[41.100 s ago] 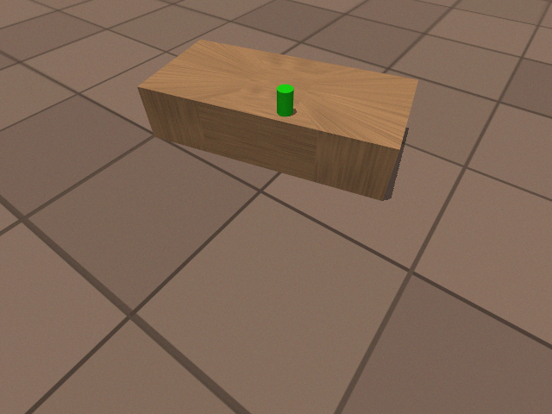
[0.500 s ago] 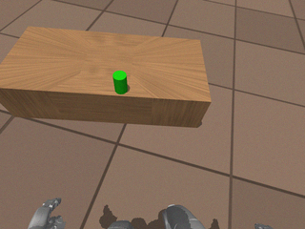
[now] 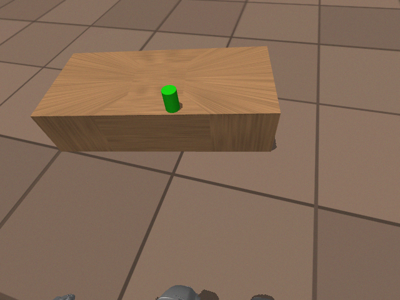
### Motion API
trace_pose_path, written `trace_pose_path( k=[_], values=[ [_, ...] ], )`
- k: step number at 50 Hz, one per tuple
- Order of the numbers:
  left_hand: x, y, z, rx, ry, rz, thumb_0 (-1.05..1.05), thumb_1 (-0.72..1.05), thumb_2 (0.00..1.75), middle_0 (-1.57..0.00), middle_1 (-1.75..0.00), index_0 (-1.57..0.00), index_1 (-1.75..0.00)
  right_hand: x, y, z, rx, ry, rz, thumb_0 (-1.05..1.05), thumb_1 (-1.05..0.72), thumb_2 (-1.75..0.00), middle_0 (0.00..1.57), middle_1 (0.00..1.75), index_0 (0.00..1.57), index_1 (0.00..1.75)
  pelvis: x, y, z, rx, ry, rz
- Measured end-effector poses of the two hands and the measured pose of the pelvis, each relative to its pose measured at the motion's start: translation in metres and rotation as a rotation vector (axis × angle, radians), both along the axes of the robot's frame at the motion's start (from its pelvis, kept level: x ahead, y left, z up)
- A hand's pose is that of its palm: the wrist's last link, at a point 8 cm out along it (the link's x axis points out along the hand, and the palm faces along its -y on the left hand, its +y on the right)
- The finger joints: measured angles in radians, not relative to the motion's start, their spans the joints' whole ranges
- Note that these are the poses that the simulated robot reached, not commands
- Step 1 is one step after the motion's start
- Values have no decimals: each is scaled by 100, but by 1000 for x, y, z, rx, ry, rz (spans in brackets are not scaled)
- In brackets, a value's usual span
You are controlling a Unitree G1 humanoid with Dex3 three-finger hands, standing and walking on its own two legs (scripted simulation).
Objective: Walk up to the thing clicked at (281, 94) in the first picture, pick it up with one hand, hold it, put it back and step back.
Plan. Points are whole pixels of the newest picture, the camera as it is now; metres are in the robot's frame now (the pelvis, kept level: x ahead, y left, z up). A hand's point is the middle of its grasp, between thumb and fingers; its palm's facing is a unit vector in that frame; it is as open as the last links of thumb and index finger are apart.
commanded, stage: step back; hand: left
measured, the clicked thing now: (170, 99) +1.06 +0.25 -0.37
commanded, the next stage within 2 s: stand in 1.00 s
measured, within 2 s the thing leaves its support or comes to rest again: neither
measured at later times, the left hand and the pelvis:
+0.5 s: hand out of the picture +0.02 +0.26 -0.14, palm faces +0.06 -0.93 -0.36, open 7.4 cm; pelvis -0.02 -0.01 +0.00, yaw +3 degrees
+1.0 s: hand out of the picture +0.11 +0.29 -0.14, palm faces +0.04 -0.93 -0.35, open 7.4 cm; pelvis +0.01 +0.02 +0.01, yaw +2 degrees
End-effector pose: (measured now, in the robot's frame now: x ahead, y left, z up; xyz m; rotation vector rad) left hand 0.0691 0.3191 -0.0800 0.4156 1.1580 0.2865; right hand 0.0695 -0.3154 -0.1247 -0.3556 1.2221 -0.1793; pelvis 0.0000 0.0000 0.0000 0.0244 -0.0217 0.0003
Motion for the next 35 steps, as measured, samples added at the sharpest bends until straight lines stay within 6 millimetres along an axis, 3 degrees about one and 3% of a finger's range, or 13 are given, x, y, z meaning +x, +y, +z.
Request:
trace_pose_path(
  k=[6, 12, 19, 26, 30, 35],
  values=[
    [-20, 19, -12, -17, -87, 31, 0, 90, 89, -21, -30, -20, -30, -48, 13, -2, -15, 98, 38, 1, -91, -90, 21, 30, 20, 30, -27, 7, -8, -3, -19, 70],
    [-50, 16, -22, -89, -21, 69, 0, 90, 89, -21, -29, -20, -30, -61, 22, 19, -20, 40, 22, 1, -91, -90, 21, 30, 21, 30, -30, 11, 3, -17, -33, 65],
    [-59, -2, -31, -108, 39, 58, 1, 90, 89, -21, -30, -20, -30, -36, 9, 19, -14, -33, 23, 1, -90, -90, 21, 30, 21, 30, -28, -1, 0, -9, -24, 33],
    [-54, -22, -25, -104, 14, 74, 0, 90, 89, -21, -30, -20, -30, 0, 4, 11, 2, -37, 49, 1, -91, -90, 21, 30, 20, 30, -15, -9, 1, -27, -22, 48],
    [-49, -17, -21, -97, 18, 80, 0, 90, 89, -21, -30, -20, -30, 19, 10, 11, 10, -44, 74, 1, -91, -90, 21, 30, 20, 30, -8, -3, 4, -22, -14, 59],
    [-31, 1, -28, -91, 19, 84, 0, 90, 89, -21, -30, -20, -30, 31, 25, 8, 0, -45, 71, 1, -91, -90, 21, 30, 20, 30, 0, 10, -1, -11, -18, 64]
  ],
)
